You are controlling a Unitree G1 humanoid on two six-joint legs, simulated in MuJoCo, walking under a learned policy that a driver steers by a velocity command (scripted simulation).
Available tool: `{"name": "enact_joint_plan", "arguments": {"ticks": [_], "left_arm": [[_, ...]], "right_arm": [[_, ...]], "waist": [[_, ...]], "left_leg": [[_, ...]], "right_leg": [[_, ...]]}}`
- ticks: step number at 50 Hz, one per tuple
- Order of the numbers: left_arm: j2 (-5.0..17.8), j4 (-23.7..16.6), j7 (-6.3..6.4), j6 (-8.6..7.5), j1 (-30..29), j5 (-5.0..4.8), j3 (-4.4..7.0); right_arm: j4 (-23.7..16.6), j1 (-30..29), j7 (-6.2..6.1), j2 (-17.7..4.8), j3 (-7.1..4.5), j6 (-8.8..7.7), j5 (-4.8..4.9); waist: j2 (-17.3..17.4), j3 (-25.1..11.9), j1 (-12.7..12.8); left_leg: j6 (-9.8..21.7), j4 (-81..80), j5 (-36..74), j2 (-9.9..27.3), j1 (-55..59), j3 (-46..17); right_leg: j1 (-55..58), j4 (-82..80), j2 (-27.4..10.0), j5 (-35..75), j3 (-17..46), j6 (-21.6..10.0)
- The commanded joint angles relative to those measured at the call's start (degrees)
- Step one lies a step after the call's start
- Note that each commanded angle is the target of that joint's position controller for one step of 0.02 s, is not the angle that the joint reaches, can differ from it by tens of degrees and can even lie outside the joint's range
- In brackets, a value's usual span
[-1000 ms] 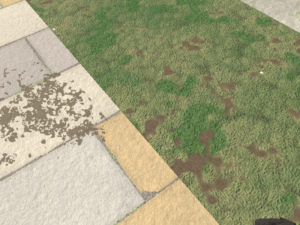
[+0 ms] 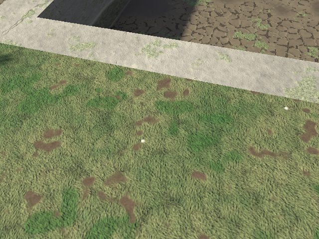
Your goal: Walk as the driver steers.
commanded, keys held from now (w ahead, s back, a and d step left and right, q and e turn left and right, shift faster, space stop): w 0.30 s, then w+e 0.70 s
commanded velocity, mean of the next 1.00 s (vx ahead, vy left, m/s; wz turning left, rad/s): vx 0.50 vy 0.00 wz -0.35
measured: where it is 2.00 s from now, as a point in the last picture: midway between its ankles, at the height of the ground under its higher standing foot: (235, 128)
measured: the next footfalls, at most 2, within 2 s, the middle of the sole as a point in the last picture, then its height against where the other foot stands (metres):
left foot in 0.22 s outside the picture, level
right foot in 0.76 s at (201, 215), level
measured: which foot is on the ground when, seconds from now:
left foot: up 0.00-0.20, down 0.22-0.74, up 0.76-1.00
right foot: down 0.00-0.24, up 0.26-0.74, down 0.76-1.00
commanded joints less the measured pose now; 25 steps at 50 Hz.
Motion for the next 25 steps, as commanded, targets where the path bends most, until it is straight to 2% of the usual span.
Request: {"name": "enact_joint_plan", "arguments": {"ticks": [1,4,6,8,9,10,11,12,13,14,15,16,17,19,21,25], "left_arm": [[8.14,-1.52,0.39,-1.16,3.34,0.09,1.68],[8.45,-0.22,0.85,-1.19,5.48,0.60,1.49],[9.04,0.56,1.29,-1.19,5.59,0.93,1.48],[9.88,0.83,1.63,-1.30,3.44,1.08,1.49],[10.59,1.07,1.64,-1.38,2.75,1.26,1.60],[10.75,1.27,1.45,-1.33,1.79,1.27,1.56],[8.80,0.30,1.30,-1.62,1.91,1.00,0.86],[3.56,-0.64,0.96,-1.63,9.14,-1.27,-0.05],[7.24,0.12,1.09,-1.63,6.79,1.01,0.46],[7.36,-0.63,0.83,-1.41,2.48,1.28,0.66],[6.78,-1.11,0.40,-1.43,-0.71,1.44,0.23],[5.75,-1.08,0.07,-0.93,-1.50,1.36,0.09],[5.23,-0.65,-0.19,-0.11,-0.59,1.74,-0.11],[4.26,0.18,-0.72,0.93,0.11,1.84,-0.31],[3.89,-0.71,-1.05,1.32,-3.20,1.67,-0.36],[2.84,-3.33,-1.63,1.19,-11.95,1.52,-0.75]], "right_arm": [[-4.87,-5.96,0.21,-3.63,-0.68,-0.93,0.26],[-6.59,-10.60,0.51,-3.52,-0.40,-1.44,0.52],[-7.20,-11.09,0.59,-3.83,-0.44,-1.80,0.67],[-5.84,-6.20,0.18,-4.58,-0.84,-2.18,0.76],[-4.15,-1.04,-0.44,-5.56,-1.38,-2.37,0.86],[-1.39,7.66,-1.22,-6.51,-1.98,-2.83,0.75],[0.41,16.96,-2.13,-9.58,-2.85,-3.31,-0.31],[0.80,21.21,-2.16,-16.81,-4.76,-3.27,-1.36],[1.23,17.63,-1.29,-12.48,-3.86,-2.69,0.87],[0.47,11.27,-1.11,-9.10,-3.02,-2.57,1.58],[0.22,8.02,-0.80,-5.84,-2.20,-2.80,1.42],[0.68,7.04,-0.88,-4.58,-1.71,-3.16,1.21],[1.42,6.69,-1.05,-3.68,-1.33,-3.54,1.29],[2.84,8.60,-1.00,-4.11,-1.38,-4.75,1.36],[4.09,10.00,-0.90,-5.06,-1.67,-5.51,1.52],[5.80,11.88,-0.91,-4.42,-1.39,-5.59,1.57]], "waist": [[-5.89,1.03,1.17],[-5.99,2.61,2.63],[-6.55,3.38,2.07],[-7.13,2.21,-0.80],[-7.32,-0.60,-2.98],[-5.51,-5.35,-7.14],[-2.23,-11.93,-10.80],[12.01,-19.78,-8.33],[6.60,-16.93,-6.97],[2.09,-7.20,-4.38],[-1.80,-3.29,-3.87],[-0.99,-1.20,-2.77],[0.48,-0.30,-1.58],[1.29,-0.31,-1.23],[1.15,1.08,-1.40],[0.88,2.50,-2.86]], "left_leg": [[0.83,-5.26,5.02,-1.34,-2.54,1.14],[2.31,-10.61,4.75,-3.07,-2.21,2.21],[3.87,-13.87,2.64,-4.34,0.47,2.44],[5.86,-17.08,-1.36,-6.89,9.34,3.26],[6.88,-17.80,-3.83,-9.14,16.29,4.18],[8.27,-21.11,-2.27,-10.10,26.88,4.74],[10.80,-21.72,-6.14,-1.42,41.41,-4.13],[19.25,-25.91,-10.61,15.46,56.66,-33.05],[19.15,-32.81,-11.72,15.47,52.24,-43.00],[18.21,-33.28,-14.77,13.92,43.01,-32.91],[16.93,-35.07,-11.29,11.24,36.49,-25.93],[15.13,-36.66,-7.80,8.76,32.57,-19.77],[13.62,-38.24,-4.58,6.76,29.05,-15.12],[13.23,-39.97,1.90,5.95,27.61,-10.34],[12.96,-41.96,4.54,5.79,28.71,-6.07],[11.19,-42.58,11.82,3.59,32.14,2.06]], "right_leg": [[3.05,-3.52,-16.09,22.29,9.07,-5.45],[6.51,-2.35,-17.16,25.10,8.96,-5.17],[7.84,-1.37,-18.37,28.39,9.14,-4.50],[7.16,2.62,-18.29,39.62,7.68,-2.74],[7.08,8.43,-17.57,48.44,6.83,-1.93],[5.24,19.03,-15.25,50.65,4.52,-0.92],[-4.16,33.93,-12.73,36.57,3.00,-0.11],[-23.21,57.33,-1.43,-0.39,-1.75,3.13],[-29.74,61.99,-1.47,-15.76,3.51,2.04],[-31.84,62.08,-5.28,-11.34,3.39,1.94],[-30.93,58.75,-7.61,-8.01,2.44,1.96],[-29.47,55.80,-9.22,-6.94,1.84,2.06],[-26.96,53.67,-10.06,-6.24,1.43,2.60],[-26.01,52.43,-9.97,-4.52,0.99,3.23],[-30.28,50.14,-10.68,-0.89,1.12,3.80],[-35.39,39.64,-11.27,7.73,-1.12,4.80]]}}
Velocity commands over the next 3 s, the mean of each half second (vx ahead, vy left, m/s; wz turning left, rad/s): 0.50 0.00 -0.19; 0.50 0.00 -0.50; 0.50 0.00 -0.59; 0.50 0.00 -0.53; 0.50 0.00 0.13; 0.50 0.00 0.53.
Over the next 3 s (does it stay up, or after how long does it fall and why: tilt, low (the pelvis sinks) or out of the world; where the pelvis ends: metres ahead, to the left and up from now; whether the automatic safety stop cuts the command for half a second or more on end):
stays up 1.29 -0.66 -0.03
